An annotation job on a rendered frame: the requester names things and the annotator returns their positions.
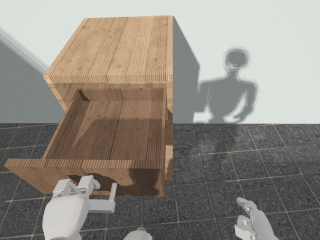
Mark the cabinet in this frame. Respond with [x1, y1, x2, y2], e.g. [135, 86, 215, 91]
[43, 15, 173, 181]

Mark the robot left shin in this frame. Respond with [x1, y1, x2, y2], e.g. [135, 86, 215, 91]
[137, 227, 146, 232]

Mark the drawer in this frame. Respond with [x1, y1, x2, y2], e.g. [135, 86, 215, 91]
[4, 88, 167, 197]

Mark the robot left hand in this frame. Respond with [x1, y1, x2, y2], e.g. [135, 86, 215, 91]
[42, 175, 101, 240]

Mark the robot right hand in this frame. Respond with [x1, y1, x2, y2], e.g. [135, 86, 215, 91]
[234, 197, 274, 240]

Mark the left robot thigh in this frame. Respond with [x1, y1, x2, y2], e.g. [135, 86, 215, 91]
[123, 230, 153, 240]

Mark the handle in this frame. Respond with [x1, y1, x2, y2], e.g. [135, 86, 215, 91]
[69, 182, 117, 214]

